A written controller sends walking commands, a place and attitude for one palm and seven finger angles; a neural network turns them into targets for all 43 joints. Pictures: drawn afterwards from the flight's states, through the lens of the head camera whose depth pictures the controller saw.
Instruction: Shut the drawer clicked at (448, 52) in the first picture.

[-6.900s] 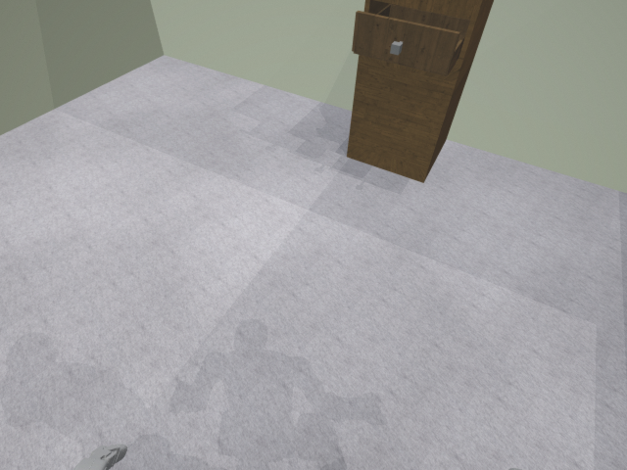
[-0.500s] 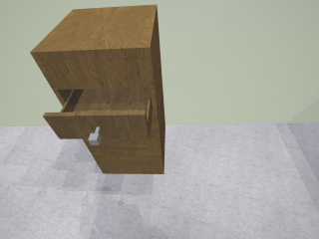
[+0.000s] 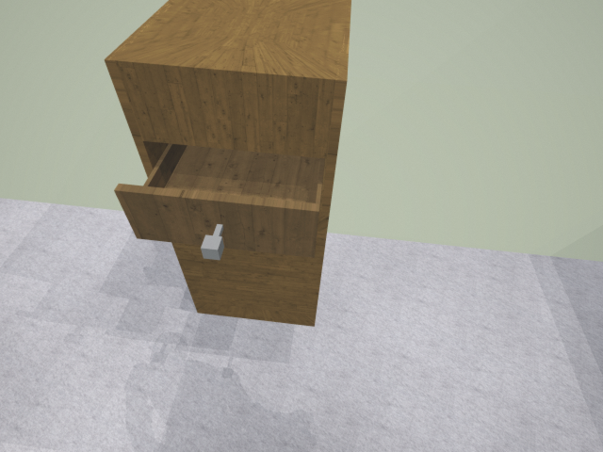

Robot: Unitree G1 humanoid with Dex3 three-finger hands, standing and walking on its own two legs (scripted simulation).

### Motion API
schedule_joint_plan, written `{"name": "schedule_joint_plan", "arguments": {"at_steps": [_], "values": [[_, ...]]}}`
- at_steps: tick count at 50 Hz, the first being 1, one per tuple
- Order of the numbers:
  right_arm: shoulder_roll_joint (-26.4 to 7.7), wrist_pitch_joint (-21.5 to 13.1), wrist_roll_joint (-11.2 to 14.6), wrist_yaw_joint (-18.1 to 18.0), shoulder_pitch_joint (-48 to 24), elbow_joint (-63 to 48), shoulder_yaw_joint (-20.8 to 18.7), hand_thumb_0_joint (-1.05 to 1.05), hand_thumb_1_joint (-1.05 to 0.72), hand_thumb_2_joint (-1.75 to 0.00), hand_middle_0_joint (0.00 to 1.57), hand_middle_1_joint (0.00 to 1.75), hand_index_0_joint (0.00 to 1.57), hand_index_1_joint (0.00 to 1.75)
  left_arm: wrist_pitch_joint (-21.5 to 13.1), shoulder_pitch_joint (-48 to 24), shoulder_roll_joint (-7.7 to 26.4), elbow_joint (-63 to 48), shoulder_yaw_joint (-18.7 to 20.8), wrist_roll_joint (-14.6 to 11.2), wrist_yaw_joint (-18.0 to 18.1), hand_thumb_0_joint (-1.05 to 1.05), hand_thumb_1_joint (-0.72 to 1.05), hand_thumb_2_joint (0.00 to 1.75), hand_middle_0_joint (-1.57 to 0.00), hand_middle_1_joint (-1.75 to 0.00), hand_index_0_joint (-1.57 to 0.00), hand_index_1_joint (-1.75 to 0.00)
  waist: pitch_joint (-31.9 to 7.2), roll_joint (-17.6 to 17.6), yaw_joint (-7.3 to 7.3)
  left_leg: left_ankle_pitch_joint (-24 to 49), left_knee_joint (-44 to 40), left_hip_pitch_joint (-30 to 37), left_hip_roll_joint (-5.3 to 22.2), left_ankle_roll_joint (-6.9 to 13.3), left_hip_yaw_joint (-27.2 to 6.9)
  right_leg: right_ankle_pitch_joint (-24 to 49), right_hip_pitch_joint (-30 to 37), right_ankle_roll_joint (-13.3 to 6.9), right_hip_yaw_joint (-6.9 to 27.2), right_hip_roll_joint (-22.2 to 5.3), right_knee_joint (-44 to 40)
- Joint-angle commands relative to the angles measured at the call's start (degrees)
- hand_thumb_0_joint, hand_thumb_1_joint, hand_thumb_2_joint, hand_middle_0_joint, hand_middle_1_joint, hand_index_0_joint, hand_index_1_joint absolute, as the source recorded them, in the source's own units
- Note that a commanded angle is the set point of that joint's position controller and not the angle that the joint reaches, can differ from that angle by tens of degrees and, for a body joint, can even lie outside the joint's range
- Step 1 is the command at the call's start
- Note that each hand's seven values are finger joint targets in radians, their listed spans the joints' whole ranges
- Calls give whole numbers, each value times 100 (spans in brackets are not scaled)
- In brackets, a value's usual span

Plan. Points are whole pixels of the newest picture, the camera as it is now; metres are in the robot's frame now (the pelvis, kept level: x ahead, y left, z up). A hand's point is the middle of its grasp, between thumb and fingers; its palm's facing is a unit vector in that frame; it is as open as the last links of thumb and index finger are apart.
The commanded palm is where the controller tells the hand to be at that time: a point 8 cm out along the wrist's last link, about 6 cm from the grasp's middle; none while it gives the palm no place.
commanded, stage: come to a stop and stand still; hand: left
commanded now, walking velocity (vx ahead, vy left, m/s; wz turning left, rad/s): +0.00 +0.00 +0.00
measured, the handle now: (215, 240) +0.48 +0.22 -0.08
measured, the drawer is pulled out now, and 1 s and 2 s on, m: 0.15 0.15 0.15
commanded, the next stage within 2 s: look again from close up in 0.14 s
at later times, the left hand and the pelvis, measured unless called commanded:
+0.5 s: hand out of the picture +0.01 +0.19 -0.17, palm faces -0.01 -0.97 -0.24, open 7.4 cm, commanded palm none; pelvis -0.01 +0.00 +0.00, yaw +0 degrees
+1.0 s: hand out of the picture -0.02 +0.13 -0.18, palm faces +0.04 -0.98 -0.18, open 7.3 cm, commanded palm none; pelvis -0.01 -0.03 +0.00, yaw +0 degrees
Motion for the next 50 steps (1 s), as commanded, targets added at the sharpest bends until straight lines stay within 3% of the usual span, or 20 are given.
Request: {"name": "schedule_joint_plan", "arguments": {"at_steps": [1, 6, 11, 12, 13, 14, 15, 18, 20, 24, 32, 42, 46, 50], "values": [[-721, -26, 25, -19, 538, 7, -154, 0, -90, -90, 20, 30, 20, 30, -119, 214, 529, -116, 62, 7, 37, 0, 90, 90, -20, -30, -20, -30, 66, -186, -256, 2244, -464, 39, 683, 22, -430, 1907, -51, -192, 232, -292, -480], [-674, -74, 9, 2, 538, 128, -105, 0, -90, -90, 20, 30, 20, 30, -115, 138, 502, -126, 61, -4, 48, 0, 90, 90, -20, -30, -20, -30, 10, 47, -215, 1937, -691, -7, 685, 23, -463, 1371, 67, -159, 210, -269, -615], [-658, -92, 1, 3, 586, 210, -69, 0, -90, -90, 20, 30, 20, 30, -111, 125, 538, -109, 51, -16, 45, 0, 90, 90, -20, -30, -20, -30, 52, 279, -195, 1934, -796, -50, 667, 14, -486, 1333, 169, -162, 194, -282, -694], [-936, -164, 52, 77, 432, -217, -84, 0, -90, -90, 20, 30, 20, 30, -271, 529, 667, -20, -13, 74, 286, 0, 90, 90, -20, -30, -20, -30, 226, 137, -154, 2895, 296, -450, 724, -108, -370, 2698, -88, -246, 467, -448, -387], [-737, -159, -31, 105, 763, -301, -89, 0, -90, -90, 20, 30, 20, 30, -327, 352, 845, -299, 21, 42, 239, 0, 90, 90, -20, -30, -20, -30, -176, 447, -304, 1815, 50, -431, 525, -81, -430, 2139, 128, -393, 389, -486, -101], [-701, -178, -36, 94, 754, -274, -59, 0, -90, -90, 20, 30, 20, 30, -307, 199, 747, -340, -12, 19, 172, 0, 90, 90, -20, -30, -20, -30, -70, 667, -274, 1721, -213, -456, 581, -4, -482, 1425, -48, -436, 318, -382, -85], [-729, -188, -60, 117, 854, -275, -29, 0, -90, -90, 20, 30, 20, 30, -299, 177, 787, -382, -27, 8, 131, 0, 90, 90, -20, -30, -20, -30, -208, 942, -249, 1875, -220, -499, 639, 50, -489, 990, 55, -430, 213, -237, -30], [-775, -181, -42, 93, 977, -370, -9, 0, -90, -90, 20, 30, 20, 30, -253, 159, 708, -421, -35, -18, 64, 0, 90, 90, -20, -30, -20, -30, -436, 778, -272, 2002, -208, -337, 681, 162, -557, 747, 79, -405, 65, -117, 88], [-779, -168, -40, 76, 1055, -380, 5, 0, -90, -90, 20, 30, 20, 30, -222, 94, 669, -433, -48, -16, 42, 0, 90, 90, -20, -30, -20, -30, -153, 454, -289, 1932, -262, -457, 699, 195, -583, 722, -16, -398, 65, -90, 89], [-727, -134, -23, 81, 1126, -303, 39, 0, -90, -90, 20, 30, 20, 30, -188, 110, 635, -405, -57, -35, 22, 0, 90, 90, -20, -30, -20, -30, 295, 101, -266, 1057, -481, -702, 606, 165, -552, 584, -169, -386, 159, -145, -93], [-614, -104, -22, 97, 1240, -98, 63, 0, -90, -90, 20, 30, 20, 30, -179, 189, 631, -385, -30, -30, 7, 0, 90, 90, -20, -30, -20, -30, 416, 9, -253, 450, -622, -701, 521, 133, -457, 264, -296, -382, 285, -153, -305], [-459, -88, -21, 79, 1231, 78, 53, 0, -90, -90, 20, 30, 20, 30, -233, 270, 568, -305, 3, -21, 2, 0, 90, 90, -20, -30, -20, -30, 222, 25, -276, 676, -462, -428, 494, 57, -310, 604, -337, -425, 391, -224, -473], [-451, -48, -52, 118, 1277, 89, 40, 0, -90, -90, 20, 30, 20, 30, -239, 400, 690, -314, 75, 26, -30, 0, 90, 90, -20, -30, -20, -30, 340, -60, -216, -206, -124, -697, 291, 44, -108, -654, -349, -599, 709, -348, -717], [-370, -1, -69, 149, 1257, -9, -1, 0, -90, -90, 20, 30, 20, 30, -210, 583, 858, -348, 199, 43, -38, 0, 90, 90, -20, -30, -20, -30, 605, -492, -173, -498, 550, -977, 135, 30, 95, -1612, -589, -897, 1329, -785, -1333]]}}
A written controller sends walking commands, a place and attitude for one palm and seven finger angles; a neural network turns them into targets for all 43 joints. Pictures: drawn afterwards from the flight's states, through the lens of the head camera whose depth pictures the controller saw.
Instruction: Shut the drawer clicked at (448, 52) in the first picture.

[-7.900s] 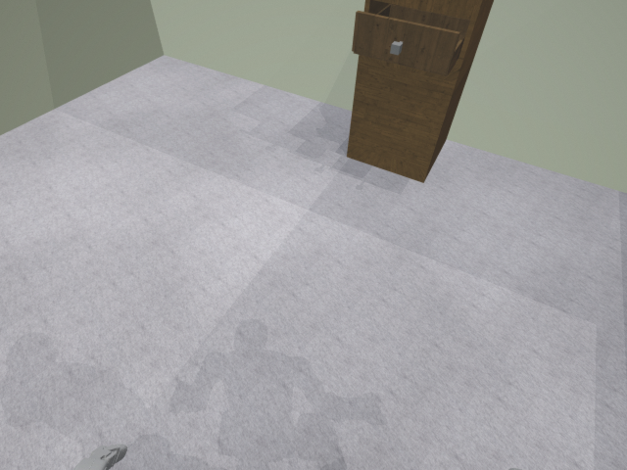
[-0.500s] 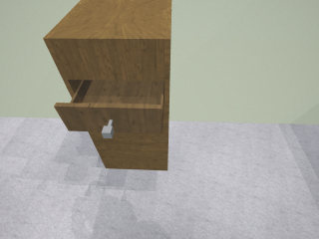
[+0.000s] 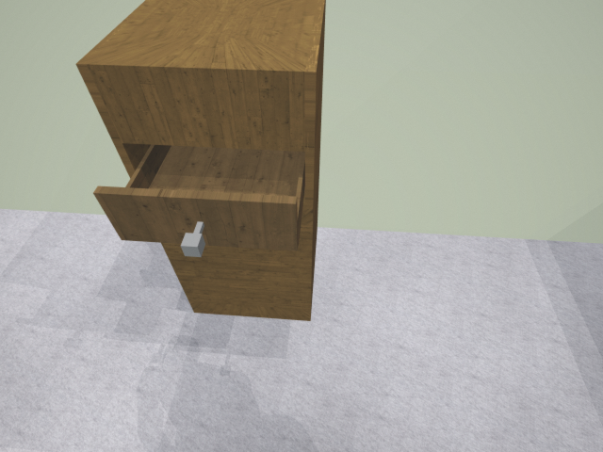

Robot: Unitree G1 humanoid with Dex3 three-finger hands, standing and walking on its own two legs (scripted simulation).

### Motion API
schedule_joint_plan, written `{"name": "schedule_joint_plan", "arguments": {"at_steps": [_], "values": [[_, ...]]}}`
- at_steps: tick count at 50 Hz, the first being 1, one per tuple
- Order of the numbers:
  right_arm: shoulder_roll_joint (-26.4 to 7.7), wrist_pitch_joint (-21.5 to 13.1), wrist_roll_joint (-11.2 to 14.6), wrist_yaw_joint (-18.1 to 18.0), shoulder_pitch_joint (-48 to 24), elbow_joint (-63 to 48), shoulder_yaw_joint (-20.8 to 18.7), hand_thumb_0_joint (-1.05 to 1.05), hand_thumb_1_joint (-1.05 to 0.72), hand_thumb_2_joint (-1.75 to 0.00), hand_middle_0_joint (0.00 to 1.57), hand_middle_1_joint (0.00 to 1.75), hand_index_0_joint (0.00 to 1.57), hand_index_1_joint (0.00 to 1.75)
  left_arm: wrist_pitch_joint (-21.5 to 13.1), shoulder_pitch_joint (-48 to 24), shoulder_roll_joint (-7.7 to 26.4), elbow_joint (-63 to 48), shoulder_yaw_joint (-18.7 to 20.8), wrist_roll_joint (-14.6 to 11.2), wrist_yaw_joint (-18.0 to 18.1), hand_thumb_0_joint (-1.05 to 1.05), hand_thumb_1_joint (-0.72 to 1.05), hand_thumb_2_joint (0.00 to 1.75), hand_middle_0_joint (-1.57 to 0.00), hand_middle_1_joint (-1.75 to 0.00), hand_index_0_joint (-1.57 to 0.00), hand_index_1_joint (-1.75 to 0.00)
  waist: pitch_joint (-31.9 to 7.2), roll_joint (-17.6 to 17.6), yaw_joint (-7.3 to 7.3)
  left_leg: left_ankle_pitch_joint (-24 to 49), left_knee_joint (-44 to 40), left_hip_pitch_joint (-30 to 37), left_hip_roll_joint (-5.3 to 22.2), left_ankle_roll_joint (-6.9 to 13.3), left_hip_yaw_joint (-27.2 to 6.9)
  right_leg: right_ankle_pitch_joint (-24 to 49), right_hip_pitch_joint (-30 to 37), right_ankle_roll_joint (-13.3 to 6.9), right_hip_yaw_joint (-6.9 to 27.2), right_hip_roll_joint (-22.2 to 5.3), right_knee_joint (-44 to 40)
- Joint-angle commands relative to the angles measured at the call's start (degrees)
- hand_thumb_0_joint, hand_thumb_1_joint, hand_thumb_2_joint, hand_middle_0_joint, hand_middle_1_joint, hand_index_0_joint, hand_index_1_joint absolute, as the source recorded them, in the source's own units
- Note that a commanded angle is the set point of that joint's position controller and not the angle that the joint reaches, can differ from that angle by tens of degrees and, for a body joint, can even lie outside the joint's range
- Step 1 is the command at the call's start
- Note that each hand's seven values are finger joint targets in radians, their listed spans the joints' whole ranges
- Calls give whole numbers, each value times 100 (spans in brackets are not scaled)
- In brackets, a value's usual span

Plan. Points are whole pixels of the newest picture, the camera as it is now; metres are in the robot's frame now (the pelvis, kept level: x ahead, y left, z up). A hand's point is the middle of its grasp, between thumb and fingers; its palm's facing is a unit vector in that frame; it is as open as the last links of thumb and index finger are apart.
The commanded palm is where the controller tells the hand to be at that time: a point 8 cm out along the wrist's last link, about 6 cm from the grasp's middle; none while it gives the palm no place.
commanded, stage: shuffle to correct the standing spot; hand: left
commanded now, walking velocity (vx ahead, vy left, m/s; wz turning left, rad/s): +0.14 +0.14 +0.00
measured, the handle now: (195, 237) +0.49 +0.25 -0.07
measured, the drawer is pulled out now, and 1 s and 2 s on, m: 0.15 0.15 0.15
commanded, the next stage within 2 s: come to a stop and stand still in 0.10 s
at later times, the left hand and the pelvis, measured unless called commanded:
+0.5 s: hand out of the picture +0.08 +0.20 -0.18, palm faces +0.06 -0.97 -0.22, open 7.3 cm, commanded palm none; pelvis +0.06 +0.02 +0.00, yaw +1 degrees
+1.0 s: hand out of the picture +0.06 +0.20 -0.18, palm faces +0.03 -0.98 -0.20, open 7.3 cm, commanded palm none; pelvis +0.02 +0.02 +0.00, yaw +0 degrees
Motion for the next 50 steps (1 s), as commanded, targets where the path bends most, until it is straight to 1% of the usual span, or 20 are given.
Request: {"name": "schedule_joint_plan", "arguments": {"at_steps": [1, 5, 9, 11, 13, 14, 16, 18, 19, 21, 24, 30, 35, 36, 37, 40, 41, 44, 46, 50], "values": [[-233, -43, 0, 9, 369, -218, -108, 0, -90, -90, 20, 30, 20, 30, -61, 372, 1064, -257, 327, 24, 45, 0, 90, 90, -20, -30, -20, -30, 635, -725, 0, -350, 300, -741, -130, 189, 239, -1484, -408, -622, 1484, -1125, -1679], [-279, -147, -6, 3, 843, -110, -113, 0, -90, -90, 20, 30, 20, 30, -60, 137, 880, -406, 352, 40, 18, 0, 90, 90, -20, -30, -20, -30, 549, -28, -167, 270, -383, -150, 28, 267, -33, -780, -703, -469, 668, -632, -689], [-709, -207, -17, -96, 1018, -99, -189, 0, -90, -90, 20, 30, 20, 30, -108, -1, 416, -539, 272, 55, -13, 0, 90, 90, -20, -30, -20, -30, 305, 1358, -130, 2249, -810, 258, 956, 924, -934, -975, -1008, -207, -432, 105, 992], [-634, -205, -3, -110, 716, -234, -160, 0, -90, -90, 20, 30, 20, 30, -145, 186, 390, -467, 278, 31, -23, 0, 90, 90, -20, -30, -20, -30, 244, 775, 60, 2727, -395, -55, 801, 888, -669, -466, -420, -246, -278, -13, 510], [-407, -247, 44, -133, 303, -449, -123, 0, -90, -90, 20, 30, 20, 30, -216, 912, 677, -183, 348, 16, 35, 0, 90, 90, -20, -30, -20, -30, -136, -511, 344, 2375, 689, -966, 153, 404, 42, 2668, 976, -434, 768, -785, 30], [-255, -245, 88, -124, 217, -510, -96, 0, -90, -90, 20, 30, 20, 30, -232, 1224, 937, -10, 368, -19, 79, 0, 90, 90, -20, -30, -20, -30, -325, -1165, 343, 762, 1056, -1342, -82, 188, 222, 4278, 1427, -698, 1326, -1503, -314], [-155, -125, 128, -152, 44, -530, -137, 0, -90, -90, 20, 30, 20, 30, -180, 941, 904, 15, 340, 13, 162, 0, 90, 90, -20, -30, -20, -30, -13, -1732, 202, -1096, 1196, -1498, -13, 85, 52, 6164, 1323, -970, 1085, -1697, -235], [-70, -117, 158, -136, 353, -326, -141, 0, -90, -90, 20, 30, 20, 30, -85, 364, 828, -199, 281, 22, 196, 0, 90, 90, -20, -30, -20, -30, -28, -1276, -112, 26, -217, -663, 7, 104, 73, 5388, 793, -589, 422, -1238, 227], [-192, -174, 119, -141, 708, -123, -164, 0, -90, -90, 20, 30, 20, 30, -38, 145, 719, -348, 257, -36, 192, 0, 90, 90, -20, -30, -20, -30, -177, -463, -235, 2699, -584, 148, 196, 184, -130, 4195, 293, -250, 96, -775, 707], [-559, -196, 46, -203, 940, 7, -211, 0, -90, -90, 20, 30, 20, 30, 16, 36, 440, -595, 218, -119, 240, 0, 90, 90, -20, -30, -20, -30, -362, 1141, -152, 6384, -584, 775, 1301, 871, -1040, -651, -519, 105, -76, -132, 1186], [-493, -133, 10, -231, 369, -118, -200, 0, -90, -90, 20, 30, 20, 30, 125, -185, 447, -567, 231, -86, 205, 0, 90, 90, -20, -30, -20, -30, 166, 923, -69, 5694, -752, 473, 1255, 996, -870, -1231, -643, 39, 126, -238, 1016], [-406, -84, 68, -225, 54, -376, -293, 0, -90, -90, 20, 30, 20, 30, -35, 203, 795, -416, 276, -41, 156, 0, 90, 90, -20, -30, -20, -30, -551, -144, -31, 3093, -205, 269, 414, 269, -121, 3580, 449, -162, 597, -734, -100], [-242, -23, 68, -184, 49, -278, -249, 0, -90, -90, 20, 30, 20, 30, -36, -20, 781, -481, 232, -23, 171, 0, 90, 90, -20, -30, -20, -30, -575, -745, -112, 1852, -375, 267, 282, 109, -13, 3687, 411, -279, 584, -785, -252], [-836, -60, 137, -119, -473, -729, -443, 0, -90, -90, 20, 30, 20, 30, -136, 591, 1155, -393, 317, -4, 379, 0, 90, 90, -20, -30, -20, -30, -795, -1590, 135, 1499, 1180, -322, 288, -34, 230, 6428, 735, 133, 1064, -990, -392], [-383, -56, 106, -41, -422, -1072, -371, 0, -90, -90, 20, 30, 20, 30, -224, 589, 1235, -688, 353, 12, 368, 0, 90, 90, -20, -30, -20, -30, -918, -1774, 93, -506, 1740, -1468, -131, 111, -70, 7465, 1681, -159, 1400, -1419, -200], [-153, -23, 128, -1, -680, -1103, -283, 0, -90, -90, 20, 30, 20, 30, -258, 393, 1058, -867, 276, 46, 334, 0, 90, 90, -20, -30, -20, -30, -806, -77, 61, -884, 1505, -1316, -98, 132, -57, 6092, 1358, -800, 1120, -1378, -360], [-102, -11, 138, 15, -548, -1093, -265, 0, -90, -90, 20, 30, 20, 30, -227, 239, 1170, -958, 272, 57, 319, 0, 90, 90, -20, -30, -20, -30, -767, -284, -83, -668, 1086, -1041, -174, 133, 20, 5408, 1066, -833, 978, -1228, -337], [-259, -5, 99, 3, 58, -828, -267, 0, -90, -90, 20, 30, 20, 30, -91, -196, 1021, -1030, 172, -34, 262, 0, 90, 90, -20, -30, -20, -30, -311, -277, -369, 494, -167, 231, -134, 134, -8, 1499, -428, -429, 692, -695, -512], [-608, -44, 23, 2, -87, -886, -274, 0, -90, -90, 20, 30, 20, 30, 13, -111, 782, -1045, 139, -55, 216, 0, 90, 90, -20, -30, -20, -30, 294, 494, -199, 304, -757, -411, 554, 458, -825, -369, -787, -139, 489, -211, -624], [-737, -5, -21, 12, -403, -1003, -240, 0, -90, -90, 20, 30, 20, 30, 56, 137, 768, -956, 104, 32, 138, 0, 90, 90, -20, -30, -20, -30, 964, 837, -29, -1755, -1688, -1653, 495, 520, -1163, -538, -308, -136, 346, -24, -561]]}}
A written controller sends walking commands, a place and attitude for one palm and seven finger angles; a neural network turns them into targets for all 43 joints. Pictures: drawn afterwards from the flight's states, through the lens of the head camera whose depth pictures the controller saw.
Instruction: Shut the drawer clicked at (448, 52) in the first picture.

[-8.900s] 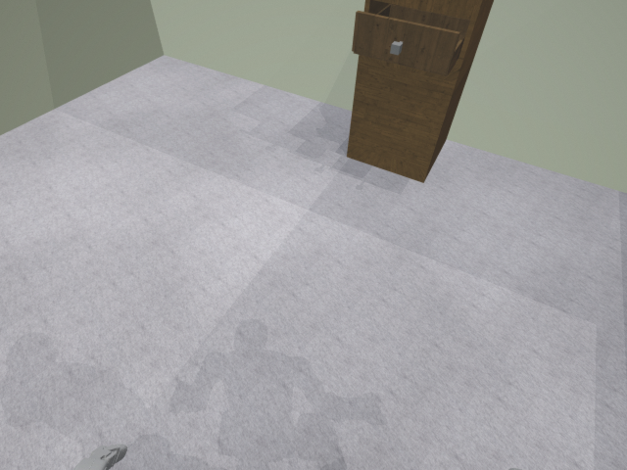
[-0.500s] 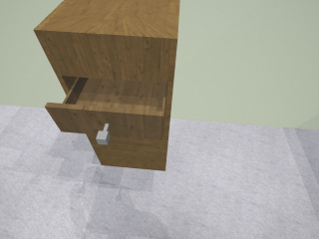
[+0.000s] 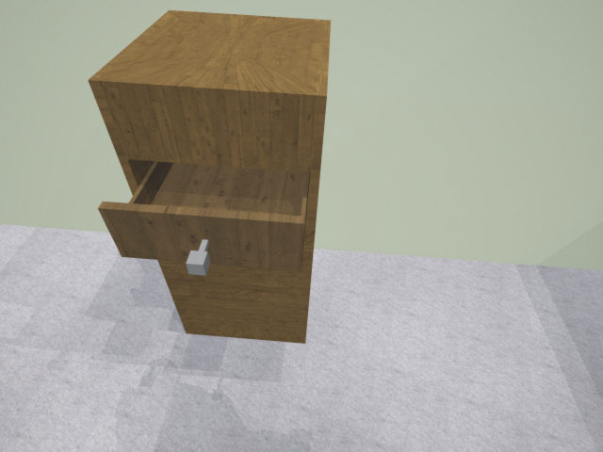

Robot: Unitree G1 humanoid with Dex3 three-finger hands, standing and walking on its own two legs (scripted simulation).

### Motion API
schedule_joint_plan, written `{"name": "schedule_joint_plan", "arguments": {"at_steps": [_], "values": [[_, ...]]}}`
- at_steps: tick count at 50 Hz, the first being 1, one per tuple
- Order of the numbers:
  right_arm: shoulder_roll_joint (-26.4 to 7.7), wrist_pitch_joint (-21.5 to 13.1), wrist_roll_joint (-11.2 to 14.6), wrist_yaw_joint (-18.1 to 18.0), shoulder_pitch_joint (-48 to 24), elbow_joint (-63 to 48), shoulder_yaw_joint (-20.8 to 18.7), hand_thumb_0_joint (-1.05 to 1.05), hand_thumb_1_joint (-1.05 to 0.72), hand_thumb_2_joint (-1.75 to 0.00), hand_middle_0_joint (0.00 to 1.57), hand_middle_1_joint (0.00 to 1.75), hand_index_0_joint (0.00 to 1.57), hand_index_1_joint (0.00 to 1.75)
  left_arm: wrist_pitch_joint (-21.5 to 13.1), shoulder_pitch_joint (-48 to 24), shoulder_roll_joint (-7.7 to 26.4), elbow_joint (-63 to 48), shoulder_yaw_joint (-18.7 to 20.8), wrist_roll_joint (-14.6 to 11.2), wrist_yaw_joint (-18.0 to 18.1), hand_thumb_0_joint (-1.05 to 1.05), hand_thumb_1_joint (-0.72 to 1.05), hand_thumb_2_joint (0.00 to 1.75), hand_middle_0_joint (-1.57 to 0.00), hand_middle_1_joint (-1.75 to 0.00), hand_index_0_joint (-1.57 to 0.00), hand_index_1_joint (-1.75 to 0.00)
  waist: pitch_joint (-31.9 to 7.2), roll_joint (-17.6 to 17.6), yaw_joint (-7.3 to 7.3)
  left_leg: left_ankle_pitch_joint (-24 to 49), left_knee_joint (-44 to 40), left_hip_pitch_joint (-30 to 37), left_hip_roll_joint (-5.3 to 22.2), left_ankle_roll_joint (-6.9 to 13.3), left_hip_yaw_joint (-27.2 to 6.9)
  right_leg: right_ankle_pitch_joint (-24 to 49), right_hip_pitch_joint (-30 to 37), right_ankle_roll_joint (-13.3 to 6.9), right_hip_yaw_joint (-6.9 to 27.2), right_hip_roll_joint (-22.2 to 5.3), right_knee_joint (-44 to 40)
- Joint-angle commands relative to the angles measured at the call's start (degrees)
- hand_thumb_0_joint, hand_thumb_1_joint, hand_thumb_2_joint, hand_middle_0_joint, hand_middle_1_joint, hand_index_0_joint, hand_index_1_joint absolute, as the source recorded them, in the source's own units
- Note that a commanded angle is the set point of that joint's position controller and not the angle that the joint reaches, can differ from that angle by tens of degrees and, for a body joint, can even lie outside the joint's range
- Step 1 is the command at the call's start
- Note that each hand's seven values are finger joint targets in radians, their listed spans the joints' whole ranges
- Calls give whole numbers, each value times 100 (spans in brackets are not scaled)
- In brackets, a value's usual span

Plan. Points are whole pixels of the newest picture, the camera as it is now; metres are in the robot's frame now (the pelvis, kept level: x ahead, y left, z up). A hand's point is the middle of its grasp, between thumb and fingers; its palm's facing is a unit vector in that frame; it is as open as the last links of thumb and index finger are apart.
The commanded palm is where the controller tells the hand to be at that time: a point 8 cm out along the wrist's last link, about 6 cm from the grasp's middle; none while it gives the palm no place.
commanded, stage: come to a stop and stand still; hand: left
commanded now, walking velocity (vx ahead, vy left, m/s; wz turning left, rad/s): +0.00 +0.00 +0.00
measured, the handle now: (200, 255) +0.47 +0.23 -0.07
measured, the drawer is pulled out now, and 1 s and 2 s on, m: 0.15 0.15 0.15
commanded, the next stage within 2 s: look again from close up in 0.36 s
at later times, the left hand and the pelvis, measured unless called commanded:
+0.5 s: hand out of the picture -0.03 +0.18 -0.17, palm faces +0.02 -0.99 -0.16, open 7.4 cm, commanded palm none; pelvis -0.01 +0.02 +0.01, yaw +0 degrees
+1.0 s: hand out of the picture +0.02 +0.17 -0.17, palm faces +0.01 -0.99 -0.16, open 7.3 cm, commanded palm none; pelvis +0.03 +0.01 +0.01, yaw -1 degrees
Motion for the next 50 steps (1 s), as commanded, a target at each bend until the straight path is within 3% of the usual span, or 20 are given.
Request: {"name": "schedule_joint_plan", "arguments": {"at_steps": [1, 6, 8, 12, 20, 28, 35, 43, 50], "values": [[-721, -65, -16, -28, 166, -244, -92, 0, -90, -90, 20, 30, 20, 30, -99, 309, 551, -290, 107, 38, -50, 0, 90, 90, -20, -30, -20, -30, 950, 808, 33, -1944, -2092, -1189, 730, 231, -1225, -502, -232, -89, 390, -210, -606], [-697, -76, -1, -33, 379, -157, -63, 0, -90, -90, 20, 30, 20, 30, -157, 438, 544, -208, 92, 26, -89, 0, 90, 90, -20, -30, -20, -30, 463, -57, -12, -1582, -1819, -681, 558, 185, -1008, -1037, -345, -87, 647, -372, -1011], [-687, -74, -2, -29, 483, -70, -51, 0, -90, -90, 20, 30, 20, 30, -172, 431, 544, -192, 92, 13, -93, 0, 90, 90, -20, -30, -20, -30, 398, -195, -52, -1360, -1678, -533, 494, 163, -925, -1229, -500, -102, 768, -434, -1116], [-604, -111, 19, -41, 620, 132, -2, 0, -90, -90, 20, 30, 20, 30, -209, 494, 479, -66, 70, -12, -98, 0, 90, 90, -20, -30, -20, -30, 293, -100, -67, -1038, -1656, -365, 509, 163, -931, -897, -481, -106, 785, -460, -1095], [-487, -158, 41, -64, 832, 480, 40, 0, -90, -90, 20, 30, 20, 30, -222, 671, 390, 217, 31, -14, -79, 0, 90, 90, -20, -30, -20, -30, 437, 178, -34, -1130, -1842, -573, 569, 158, -1047, -549, -307, -124, 705, -460, -954], [-360, -202, 66, -85, 884, 662, 52, 0, -90, -90, 20, 30, 20, 30, -258, 745, 251, 401, -5, -19, -47, 0, 90, 90, -20, -30, -20, -30, 460, 10, -15, -549, -1709, -397, 524, 141, -900, 14, -230, -114, 710, -539, -927], [-279, -266, 79, -118, 908, 759, 71, 0, -90, -90, 20, 30, 20, 30, -278, 657, 235, 433, 13, -16, -14, 0, 90, 90, -20, -30, -20, -30, 217, -43, -34, 659, -1440, 26, 533, 140, -713, 686, -75, -79, 683, -562, -832], [-247, -244, 77, -132, 790, 825, 87, 0, -90, -90, 20, 30, 20, 30, -263, 614, 215, 486, 9, -19, -13, 0, 90, 90, -20, -30, -20, -30, 427, -66, -33, 729, -1415, 88, 504, 107, -629, 715, -131, -72, 719, -588, -925], [-266, -260, 77, -142, 724, 860, 80, 0, -90, -90, 20, 30, 20, 30, -279, 628, 265, 488, 16, -21, -16, 0, 90, 90, -20, -30, -20, -30, 183, -50, -29, 1099, -1327, 338, 514, 103, -561, 1091, 31, -80, 734, -607, -917]]}}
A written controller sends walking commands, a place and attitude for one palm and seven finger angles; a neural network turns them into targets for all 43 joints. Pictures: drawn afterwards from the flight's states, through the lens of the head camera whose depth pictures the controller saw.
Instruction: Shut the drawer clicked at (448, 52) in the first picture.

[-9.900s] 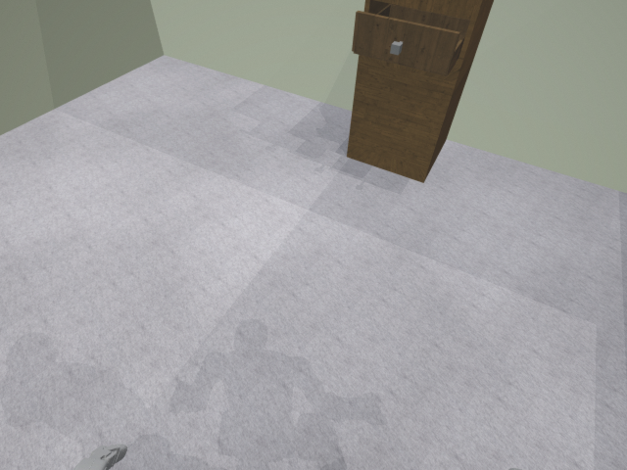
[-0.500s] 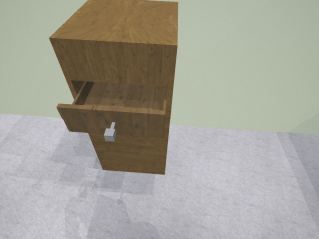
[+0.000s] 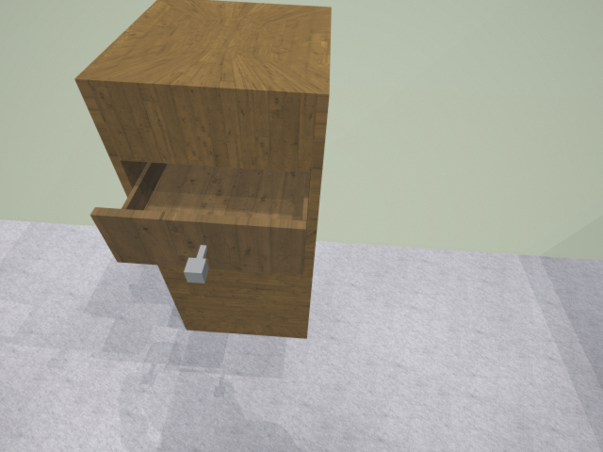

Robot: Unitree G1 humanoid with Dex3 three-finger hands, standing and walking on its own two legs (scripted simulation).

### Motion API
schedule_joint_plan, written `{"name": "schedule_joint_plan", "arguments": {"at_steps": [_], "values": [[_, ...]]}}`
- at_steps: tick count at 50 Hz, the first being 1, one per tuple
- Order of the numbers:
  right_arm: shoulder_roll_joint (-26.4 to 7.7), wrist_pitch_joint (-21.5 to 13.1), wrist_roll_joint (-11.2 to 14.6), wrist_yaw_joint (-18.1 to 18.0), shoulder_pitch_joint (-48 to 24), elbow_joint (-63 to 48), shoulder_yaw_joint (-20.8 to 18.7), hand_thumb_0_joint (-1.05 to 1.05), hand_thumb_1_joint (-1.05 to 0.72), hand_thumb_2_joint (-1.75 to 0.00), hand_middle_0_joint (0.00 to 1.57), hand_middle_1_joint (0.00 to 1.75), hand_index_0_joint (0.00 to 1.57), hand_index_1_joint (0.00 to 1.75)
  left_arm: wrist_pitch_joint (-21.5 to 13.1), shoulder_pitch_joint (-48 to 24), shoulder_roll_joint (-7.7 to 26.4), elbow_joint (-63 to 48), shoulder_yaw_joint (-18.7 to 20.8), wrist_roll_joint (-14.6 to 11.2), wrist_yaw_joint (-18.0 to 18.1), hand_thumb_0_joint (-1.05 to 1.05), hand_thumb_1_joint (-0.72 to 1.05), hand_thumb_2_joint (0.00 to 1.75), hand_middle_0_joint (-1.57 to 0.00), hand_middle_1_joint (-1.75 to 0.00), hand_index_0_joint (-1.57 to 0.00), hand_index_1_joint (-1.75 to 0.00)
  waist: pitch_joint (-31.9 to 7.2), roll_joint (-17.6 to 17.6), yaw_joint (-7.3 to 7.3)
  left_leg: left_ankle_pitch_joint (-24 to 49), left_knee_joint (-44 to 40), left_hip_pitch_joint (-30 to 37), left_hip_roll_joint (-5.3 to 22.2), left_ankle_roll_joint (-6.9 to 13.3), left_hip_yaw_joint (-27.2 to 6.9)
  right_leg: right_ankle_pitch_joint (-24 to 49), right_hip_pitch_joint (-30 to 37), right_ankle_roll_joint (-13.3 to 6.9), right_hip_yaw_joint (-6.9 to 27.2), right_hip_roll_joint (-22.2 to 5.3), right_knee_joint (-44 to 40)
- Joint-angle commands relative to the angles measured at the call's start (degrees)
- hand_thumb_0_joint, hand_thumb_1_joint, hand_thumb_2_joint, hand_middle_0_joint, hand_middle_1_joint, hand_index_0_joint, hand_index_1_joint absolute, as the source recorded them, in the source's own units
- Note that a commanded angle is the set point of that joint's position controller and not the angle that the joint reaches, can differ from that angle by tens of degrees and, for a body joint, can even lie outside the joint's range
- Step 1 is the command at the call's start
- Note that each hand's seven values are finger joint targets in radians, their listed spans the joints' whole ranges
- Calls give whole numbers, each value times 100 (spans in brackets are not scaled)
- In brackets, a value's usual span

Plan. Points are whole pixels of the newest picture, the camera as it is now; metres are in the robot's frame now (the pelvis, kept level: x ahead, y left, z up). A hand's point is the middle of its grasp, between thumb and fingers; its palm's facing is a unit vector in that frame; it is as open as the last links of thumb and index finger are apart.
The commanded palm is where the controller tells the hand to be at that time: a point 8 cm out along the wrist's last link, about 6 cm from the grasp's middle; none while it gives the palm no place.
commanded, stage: raise the hand and make a fist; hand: left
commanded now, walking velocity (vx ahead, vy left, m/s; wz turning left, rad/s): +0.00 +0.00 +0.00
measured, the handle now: (199, 262) +0.44 +0.22 -0.08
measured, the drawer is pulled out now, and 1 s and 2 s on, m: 0.15 0.15 0.15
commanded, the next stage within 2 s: bring the fist close to the handle in 1.94 s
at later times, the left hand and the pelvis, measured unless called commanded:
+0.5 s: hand (200, 447) +0.15 +0.14 -0.07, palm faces +0.03 -1.00 +0.01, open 5.7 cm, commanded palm +0.14 +0.22 -0.04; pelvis -0.03 -0.03 -0.08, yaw +2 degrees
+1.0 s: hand (163, 371) +0.22 +0.20 -0.01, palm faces +0.09 -0.99 -0.08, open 3.4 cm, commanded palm +0.19 +0.24 -0.01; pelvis -0.02 -0.03 -0.06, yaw +2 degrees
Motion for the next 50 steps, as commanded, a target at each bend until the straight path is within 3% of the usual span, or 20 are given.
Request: {"name": "schedule_joint_plan", "arguments": {"at_steps": [1, 2, 3, 4, 5, 6, 10, 13, 15, 17, 20, 24, 26, 30, 33, 37, 40, 44, 47, 50], "values": [[-485, -77, 25, -38, 370, -106, -100, 0, -90, -90, 20, 30, 20, 30, -69, 450, 488, -121, 101, -5, 15, 0, 90, 90, -20, -30, -20, -30, 151, 101, -23, 913, -515, -20, 722, 9, -695, 991, -152, -197, 473, -501, -399], [-731, -104, 74, 1, -156, -576, -140, 0, -90, -90, 20, 30, 20, 30, -151, 704, 745, 28, 141, 88, 237, 0, 90, 90, -20, -30, -20, -30, 389, -283, 140, 1750, 589, -398, 815, -190, -609, 2788, -335, -106, 667, -752, -440], [-1758, -896, 310, -216, 49, -2639, -314, 0, -90, -90, 20, 30, 20, 30, -1290, -3399, 1858, -9007, 623, -1151, 177, 0, 90, 90, -22, -32, -22, -32, -2509, 875, -663, 1808, -104, 1284, 243, -181, -640, 1934, -2, -140, 74, -156, 136], [-1140, -1452, 291, -378, -490, -2280, -85, 0, -90, -90, 20, 30, 20, 30, -927, -1229, 1412, -7583, 577, -692, 421, 0, 90, 90, -24, -34, -24, -34, -2370, 1645, -85, 2411, -239, 1492, 494, -219, -525, 709, -281, -250, -67, 35, 489], [-1184, -1640, 317, -384, -426, -1962, -229, 0, -90, -90, 20, 30, 20, 30, -602, -980, 1014, -7118, 291, -781, 701, 0, 90, 90, -26, -37, -26, -37, -1859, 1506, -253, 1922, -285, 922, 482, -418, -542, 144, -633, -203, -225, 40, 597], [-919, -1620, 366, -298, -256, -1911, -211, 0, -90, -90, 20, 30, 20, 30, 18, 703, -244, -5722, -387, -758, 660, 0, 90, 90, -28, -39, -28, -39, -891, 992, -253, 1118, -388, 294, 513, -310, -689, -75, -1026, -155, -329, -5, 556], [-1373, -1908, 257, -301, -385, -2901, -346, 0, -90, -90, 20, 30, 20, 30, -735, 292, 76, -6515, -183, -838, 234, 0, 90, 90, -36, -47, -36, -47, 82, -542, -417, -108, 417, -983, 202, -153, -849, -256, -1670, -137, -466, 65, 404], [-1311, -1874, 129, -109, -556, -3298, -529, 0, -90, -90, 20, 30, 20, 30, -1658, 1703, -293, -5412, 3, -1070, -584, 0, 90, 90, -42, -54, -42, -54, -178, -1919, 48, -35, 1302, -1982, 165, -252, -700, -509, -2444, -114, -540, 146, 1155], [-1307, -1785, 144, 80, -688, -3562, -651, 0, -90, -90, 20, 30, 20, 30, -2352, 2313, 242, -5252, 710, -1222, -1268, 0, 90, 90, -46, -58, -46, -58, -576, -1471, 403, 157, 1690, -2363, 48, -364, -494, -26, -2299, -203, -382, 117, 1623], [-1405, -1679, 87, 205, -977, -3961, -686, 0, -90, -90, 20, 30, 20, 30, -3001, 1699, 720, -5498, 1067, -1344, -1936, 0, 90, 90, -50, -62, -50, -62, -929, -542, 324, 226, 2269, -2657, -56, -410, -370, 397, -2435, -275, -258, 54, 2198], [-1282, -1389, 118, 178, -983, -4332, -683, 0, -90, -90, 20, 30, 20, 30, -3053, 1192, 1388, -6196, 1705, -1237, -1907, 0, 90, 90, -56, -69, -56, -69, -1441, 511, 553, 17, 2609, -3102, -88, -319, -218, 263, -2562, -304, -4, 46, 2678], [-1105, -1282, 129, 87, -748, -4601, -600, 0, -90, -90, 20, 30, 20, 30, -3251, -92, 1273, -8023, 1603, -1496, -1519, 0, 90, 90, -64, -78, -64, -78, -2369, 1229, 203, 20, 3060, -2749, 53, -175, -373, 76, -2843, -240, 235, 96, 2730], [-1118, -1305, 105, -20, -608, -4497, -559, 0, -90, -90, 20, 30, 20, 30, -3513, -785, 1371, -8820, 1476, -1590, -1533, 0, 90, 90, -68, -82, -68, -82, -2657, 1069, -117, 5, 3364, -2782, 133, -107, -489, -50, -2979, -170, 419, 118, 2686], [-1292, -1508, 193, -188, -527, -4117, -368, 0, -90, -90, 20, 30, 20, 30, -3491, -1187, 960, -8020, 591, -1719, -2115, 0, 90, 90, -76, -91, -76, -91, -1735, 492, -729, -610, 3624, -3291, 254, -54, -680, -874, -3627, -100, 467, 199, 2417], [-1438, -1541, 319, -327, -496, -4062, -318, 0, -90, -90, 20, 30, 20, 30, -2735, -1174, 1257, -6934, 678, -1749, -2567, 0, 90, 90, -82, -97, -82, -97, -1504, -98, -684, -1134, 3559, -3794, 249, -40, -673, -1811, -3466, -18, 709, 95, 1987], [-1433, -1333, 387, -388, -673, -4354, -289, 0, -90, -90, 20, 30, 20, 30, -1432, -791, 2027, -6473, 1819, -1876, -2570, 0, 90, 90, -90, -106, -90, -106, -2165, -206, -10, -774, 3192, -3713, 121, -60, -548, -1713, -2318, 44, 925, -138, 1685], [-1240, -1161, 309, -341, -766, -4455, -263, 0, -90, -90, 20, 30, 20, 30, -1223, -619, 2166, -6765, 2589, -2165, -2023, 0, 90, 90, -96, -112, -96, -112, -2546, -252, 346, -236, 2955, -3484, 111, -154, -567, -691, -1560, 103, 842, -189, 1807], [-1093, -1162, 276, -220, -533, -4278, -356, 0, -90, -90, 20, 30, 20, 30, -1950, -324, 1758, -7186, 2512, -2045, -1489, 0, 90, 90, -104, -121, -104, -121, -2312, -45, 278, 270, 2597, -3074, 168, -196, -527, 628, -1659, 78, 451, -77, 2060], [-1203, -1221, 243, -123, -412, -4144, -404, 0, -90, -90, 20, 30, 20, 30, -2395, -288, 1443, -6902, 1781, -1703, -1701, 0, 90, 90, -110, -127, -110, -127, -1767, 313, -28, 199, 2541, -2872, 174, -144, -507, 371, -2354, 12, 176, 59, 2130], [-1391, -1300, 298, -150, -272, -4172, -422, 0, -90, -90, 20, 30, 20, 30, -2427, -538, 1131, -6621, 1119, -1777, -2178, 0, 90, 90, -116, -134, -116, -134, -1376, -61, -335, -175, 2541, -2806, 177, -88, -594, -287, -2804, -14, 140, 116, 1927]]}}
